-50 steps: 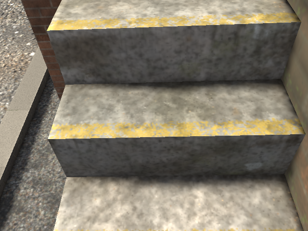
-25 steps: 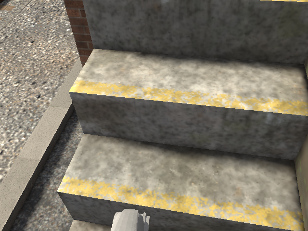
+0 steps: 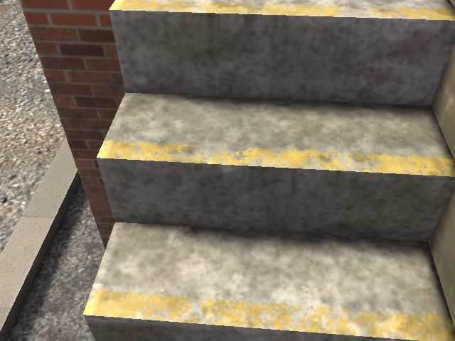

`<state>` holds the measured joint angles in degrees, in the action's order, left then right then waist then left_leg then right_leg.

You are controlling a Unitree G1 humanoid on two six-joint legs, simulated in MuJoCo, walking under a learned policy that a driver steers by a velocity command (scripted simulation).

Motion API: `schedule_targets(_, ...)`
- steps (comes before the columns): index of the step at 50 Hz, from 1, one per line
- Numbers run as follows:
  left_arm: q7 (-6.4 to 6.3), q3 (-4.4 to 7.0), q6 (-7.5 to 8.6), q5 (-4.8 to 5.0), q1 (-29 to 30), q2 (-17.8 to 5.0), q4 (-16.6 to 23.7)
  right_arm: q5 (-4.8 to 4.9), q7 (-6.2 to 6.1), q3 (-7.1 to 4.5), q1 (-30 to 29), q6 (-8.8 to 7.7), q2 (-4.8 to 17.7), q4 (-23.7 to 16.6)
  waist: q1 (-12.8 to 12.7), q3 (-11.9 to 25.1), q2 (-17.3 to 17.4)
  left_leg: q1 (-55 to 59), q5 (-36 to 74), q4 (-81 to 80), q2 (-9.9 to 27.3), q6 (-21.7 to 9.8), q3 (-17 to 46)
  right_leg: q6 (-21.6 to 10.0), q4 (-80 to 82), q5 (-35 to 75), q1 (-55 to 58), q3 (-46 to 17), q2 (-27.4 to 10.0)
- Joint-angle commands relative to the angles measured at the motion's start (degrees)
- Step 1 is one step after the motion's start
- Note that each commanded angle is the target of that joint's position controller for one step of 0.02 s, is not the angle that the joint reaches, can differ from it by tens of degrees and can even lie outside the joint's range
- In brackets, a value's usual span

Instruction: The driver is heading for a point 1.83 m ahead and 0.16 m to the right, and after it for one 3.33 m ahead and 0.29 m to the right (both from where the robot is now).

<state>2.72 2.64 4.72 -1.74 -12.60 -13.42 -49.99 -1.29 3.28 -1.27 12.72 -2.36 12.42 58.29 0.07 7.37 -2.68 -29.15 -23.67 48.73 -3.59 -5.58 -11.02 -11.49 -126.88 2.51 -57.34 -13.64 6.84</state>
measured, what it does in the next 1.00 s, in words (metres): climbs: right foot 0.21 m higher, then left foot 0.20 m higher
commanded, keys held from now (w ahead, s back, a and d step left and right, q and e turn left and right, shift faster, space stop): w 1.00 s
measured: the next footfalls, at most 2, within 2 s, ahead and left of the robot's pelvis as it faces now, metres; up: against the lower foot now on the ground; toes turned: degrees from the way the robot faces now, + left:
right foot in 0.26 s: +0.28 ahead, -0.07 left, +0.21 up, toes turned -3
left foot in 0.64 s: +0.34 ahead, +0.15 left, +0.40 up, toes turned +5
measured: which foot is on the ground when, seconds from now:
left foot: down 0.00-0.30, up 0.32-0.62, down 0.64-0.68, up 0.70-0.78, down 0.80-1.00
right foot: up 0.00-0.24, down 0.26-0.80, up 0.82-1.00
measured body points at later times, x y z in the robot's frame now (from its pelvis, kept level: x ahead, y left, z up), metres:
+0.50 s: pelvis +0.21 +0.00 +0.21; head +0.19 +0.02 +0.66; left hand +0.18 +0.25 +0.05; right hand +0.32 -0.21 +0.10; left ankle +0.21 +0.13 -0.27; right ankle +0.24 -0.07 -0.48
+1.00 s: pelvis +0.40 +0.06 +0.27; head +0.43 +0.08 +0.72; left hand +0.66 +0.31 +0.22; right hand +0.41 -0.19 +0.14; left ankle +0.29 +0.21 -0.48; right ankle +0.32 -0.06 -0.02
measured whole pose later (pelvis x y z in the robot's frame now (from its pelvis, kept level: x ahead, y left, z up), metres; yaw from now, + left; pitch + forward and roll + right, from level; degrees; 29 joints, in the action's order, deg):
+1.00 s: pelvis +0.40 +0.06 +0.27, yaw -1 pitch +8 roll -2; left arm -3.0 4.1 4.8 1.4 1.1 -15.5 -34.7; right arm -6.0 -0.8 -1.3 21.8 -4.8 11.2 52.1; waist 1.8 5.1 -0.5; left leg -7.7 -14.4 17.7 4.9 0.3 -0.1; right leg -5.0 -146.7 -46.5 -55.1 -1.0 13.4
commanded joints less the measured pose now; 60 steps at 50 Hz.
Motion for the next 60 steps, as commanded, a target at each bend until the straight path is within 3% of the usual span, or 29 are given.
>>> schedule_targets(1, -6.73, -3.9, -1.25, 2.24, 0.1, 12.2, 6.0, 1.02, -0.25, 0.73, 4.7, -6.44, -3.1, 5.8, -4.4, -11.9, 1.3, 3.4, 14.7, -30.2, 14.3, 1.2, 14.7, 1.5, -13.7, -9.6, -15.4, 4.7, 0.0)
schedule_targets(2, 3.26, -3.28, -1.32, -0.48, -1.3, 3.8, 5.6, -4.83, 0.85, 1.83, 5.3, -4.16, -3.7, 4.6, -6.4, -12.6, -0.3, 1.6, 15.2, -28.8, 11.0, 2.8, 15.1, -5.4, -7.7, -5.3, -21.7, 2.9, -0.2)
schedule_targets(3, 5.25, -2.91, -0.07, 0.85, -0.5, 3.8, 6.1, -5.47, 0.68, 1.18, 5.5, -3.5, -0.7, 5.1, -7.1, -11.9, 3.3, -0.2, 14.1, -29.8, 10.0, 4.6, 13.6, -5.8, -8.4, -6.3, -21.7, 4.9, 0.2)
schedule_targets(4, -3.91, -4.62, -1.17, 3.84, 10.4, 13.2, 8.9, 1.64, 0.29, 0.57, 8.5, -7.39, -0.8, 6.5, -2.7, -14.8, 2.5, 1.3, 18.3, -33.7, 11.9, 3.6, 10.4, 0.3, -10.3, -10.6, -19.8, 7.5, 1.6)
schedule_targets(5, -7.15, -6.35, -1.71, 3.75, 14.7, 13.6, 11.9, 3.39, 0.31, 1.38, 10.5, -8.59, -0.9, 8.7, -3.3, -17.8, -1.5, -3.5, 19.8, -36.1, 8.9, 6.3, 8.6, 2.2, 1.5, -12.6, -16.7, 12.6, -0.8)
schedule_targets(6, 0.84, -4.34, -3.17, 2.56, 11.9, 1.6, 16.1, -7.85, 0.77, 1.01, 18.3, -4.4, 5.6, 5.5, -4.9, 0.2, 1.7, 8.0, 38.6, -31.7, 10.6, 5.8, 11.3, -0.7, 11.7, -1.4, -16.3, 14.2, 0.1)
schedule_targets(7, 2.26, -2.97, -4.21, 5.75, 19.8, -0.5, 18.5, -7.29, 1.61, 0.45, 19.3, -3.12, 8.4, 6.8, -1.8, -3.7, 9.1, 10.7, 55.2, -37.2, 15.3, 2.7, 13.7, 1.0, 11.1, -10.8, -21.5, 16.6, -1.4)
schedule_targets(8, -4.92, -5.96, -4.14, 3.73, 20.0, 10.4, 13.0, 1.62, -2.3, 0.03, 20.8, -5.61, 1.5, 8.0, 0.9, -9.9, 6.3, 15.2, 50.0, -43.9, 15.5, 1.0, 11.7, 2.5, 8.7, -18.3, -15.9, 23.6, -2.3)
schedule_targets(11, -8.32, -6.94, -3.28, 6.41, 12.0, 5.6, 9.8, 5.93, -5.86, 0.74, 19.0, -6.38, 2.2, 7.1, -4.0, -0.5, 11.4, 13.5, 101.7, -40.2, 12.4, -1.5, 5.0, 1.7, 45.9, -24.2, 22.0, 30.3, -1.9)
schedule_targets(13, -8.54, -5.91, -3.48, 7.46, -6.0, 1.8, 2.8, 5.11, -4.95, -1.64, 17.2, -7.57, 11.2, 5.5, -10.4, 10.8, 20.8, 30.9, 121.3, -22.9, 17.4, -3.0, 7.1, 2.9, 60.6, -25.5, 30.7, 23.3, -1.0)
schedule_targets(14, -7.64, -4.7, -2.6, 5.15, -8.9, -1.4, 0.1, 4.54, -3.74, -2.51, 17.0, -7.35, 11.3, 3.9, -10.1, 13.2, 19.0, 31.5, 113.8, -9.1, 16.2, -4.2, 8.1, 1.7, 70.2, -30.7, 36.4, 14.0, -1.2)
schedule_targets(15, -8.38, -2.06, -3.52, 1.79, -14.3, -8.4, -2.3, 2.73, -1.46, -2.6, 23.2, -6.59, 6.1, 1.7, -7.5, 17.7, -2.5, 18.6, 73.7, 12.6, 7.7, -0.6, 8.8, -6.3, 84.7, -29.0, 46.9, -15.6, -14.8)
schedule_targets(16, -8.93, 0.18, -5.72, 2.27, -11.1, -10.0, -5.7, -0.47, 0.57, -3.33, 15.4, -4.64, 4.8, -0.1, -7.8, 14.3, -9.2, 5.2, 18.5, 39.7, -3.8, 0.5, 10.5, -14.4, 108.1, -55.5, 41.6, -39.8, -18.3)
schedule_targets(18, -7.12, 0.53, -4.01, 1.2, -1.0, -4.1, -7.8, -4.21, 1.38, -1.8, 5.8, -3.87, -2.6, -8.8, -0.8, -4.3, 2.8, -15.4, 17.8, 68.6, -3.0, -1.6, 17.1, -9.3, 103.4, -67.3, 27.1, -33.1, -17.7)
schedule_targets(22, -6.07, -1.7, -0.36, 0.33, -0.2, 7.0, -12.7, -1.34, 0.08, 1.2, 12.1, -3.14, -8.7, -11.0, 7.2, -14.3, 6.9, -27.6, 16.3, 67.4, -0.4, -2.0, 17.4, -2.0, 98.6, -38.6, 23.7, -4.0, -14.4)
schedule_targets(28, -6.19, -0.21, 3.45, 3.44, -2.5, -1.3, -8.2, 0.18, -2.77, 0.54, 5.8, 0.06, -2.2, -15.7, 5.9, -11.1, -2.0, -23.1, 12.5, 54.0, 5.7, 1.6, 9.9, -3.3, 106.9, -25.5, 26.9, 2.2, -16.1)
schedule_targets(35, -8.03, 1.98, 2.5, -0.07, -12.0, -5.7, -4.8, -0.83, 0.38, 1.76, -15.0, -4.29, -3.0, -25.2, -5.6, -11.9, -0.7, -31.3, -7.3, 16.7, 8.7, 2.7, 8.4, -2.6, 110.4, -3.6, 60.3, 2.9, -16.5)
schedule_targets(37, -7.55, 2.25, 1.96, -2.22, -7.6, -7.4, -2.1, 1.71, 1.39, 2.0, -6.7, -5.07, -4.4, -23.4, -0.6, -3.0, 2.6, -10.8, 3.6, -11.5, 5.5, -0.2, 9.0, 0.1, 97.9, 26.7, 64.7, 8.5, -14.3)
schedule_targets(39, -5.7, 3.75, 1.53, 3.35, -7.4, -12.0, 0.2, 2.09, -0.77, 0.95, 3.4, -4.62, -2.2, -19.2, 4.8, 4.9, -0.1, 15.5, 33.1, -42.0, 0.7, -0.2, 2.8, 0.8, 82.2, 51.7, 65.9, 8.8, -13.7)
schedule_targets(40, -5.91, 3.71, 1.46, 5.4, -5.0, -12.0, 2.8, 0.74, -1.7, 0.32, 7.9, -4.06, 0.0, -15.7, 6.0, 4.1, -4.7, 25.5, 38.5, -49.9, 1.8, -0.1, 2.9, 2.6, 75.1, 36.0, 58.3, 9.0, -10.8)
schedule_targets(42, -4.11, 1.08, 3.85, 7.67, -0.8, -1.2, 10.1, -2.71, -2.42, -2.55, 17.4, -1.15, 11.7, -13.2, 6.7, 12.4, 18.1, 73.8, 127.2, -14.5, 28.3, -8.9, 22.1, 11.2, 38.5, -32.7, 3.1, 12.7, 1.7)
schedule_targets(43, -3.86, 1.49, 4.58, 8.01, 5.2, -2.4, 10.4, -4.21, -2.97, -3.29, 23.3, -0.33, 12.0, -12.6, 13.0, 16.9, 11.2, 72.6, 116.9, -18.2, 29.9, -13.7, 23.4, 10.7, 14.3, -33.4, -5.3, 8.4, 3.7)
schedule_targets(47, -6.32, -1.14, 1.63, 4.94, 21.4, 2.7, 24.3, -5.57, -2.81, -1.1, 17.4, -1.85, 4.5, -5.8, 4.1, -4.3, 12.8, 53.9, 78.6, -25.1, 28.0, -6.9, 16.2, 4.6, -30.6, -48.5, -33.4, 4.3, 4.0)
schedule_targets(48, -5.51, -2.26, 1.61, 1.81, 31.0, 3.4, 25.6, -4.25, -3.8, -0.15, 28.6, -1.75, -0.7, -3.2, 11.0, -4.2, 6.4, 63.0, 90.9, -19.7, 21.8, -5.9, 18.9, 4.7, -28.0, -50.3, -41.2, 9.2, 6.0)
schedule_targets(50, -4.64, -2.76, 1.2, 1.37, 40.0, 2.2, 30.7, -4.57, -6.25, -1.55, 39.8, -3.83, 3.5, 0.1, 15.9, -1.1, 14.5, 77.6, 105.2, -16.3, 23.2, -7.0, 24.9, 6.6, -21.5, -61.3, -51.0, 8.1, 4.2)
schedule_targets(55, -2.25, -6.85, -4.34, -0.15, 25.3, 6.0, 30.9, 2.41, -4.99, -1.29, 8.8, -8.36, 4.7, -9.9, -4.4, -0.4, 4.1, 10.4, 84.7, -41.9, 11.5, 0.1, 14.7, 6.5, 42.5, -32.9, 25.2, 21.1, -5.1)
schedule_targets(58, -5.24, -2.88, -7.29, -1.05, 11.5, -1.7, 26.4, 3.5, -2.79, -5.52, 11.5, -10.71, 19.1, -5.8, -7.0, 8.5, 24.0, 16.1, 108.8, -27.1, 15.1, -0.7, 18.9, 6.5, 63.3, -34.3, 50.4, 15.2, -1.3)
schedule_targets(59, -4.36, -0.44, -4.23, -0.73, 8.4, -3.7, 21.6, 3.01, -0.85, -4.07, 24.6, -10.16, 10.1, -4.8, -1.6, 18.3, 6.4, -1.6, 81.1, -6.8, 9.9, 2.5, 23.4, -1.1, 66.8, -19.9, 73.2, -0.3, -10.9)
schedule_targets(60, -3.65, 1.1, -4.89, 0.11, -0.7, -6.2, 19.2, 2.0, 0.06, -4.08, 24.7, -8.87, 10.1, -5.4, -6.3, 31.4, -10.3, 2.1, 16.5, 22.6, 2.1, 4.6, 20.5, -3.9, 78.9, -19.0, 69.6, -17.5, -22.3)
Velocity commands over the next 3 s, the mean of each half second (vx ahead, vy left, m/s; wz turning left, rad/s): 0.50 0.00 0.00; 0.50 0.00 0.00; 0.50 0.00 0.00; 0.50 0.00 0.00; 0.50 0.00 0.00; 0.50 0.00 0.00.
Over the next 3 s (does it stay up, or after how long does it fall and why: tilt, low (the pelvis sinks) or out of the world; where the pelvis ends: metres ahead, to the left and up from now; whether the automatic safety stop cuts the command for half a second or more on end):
stays up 0.92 -0.10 0.78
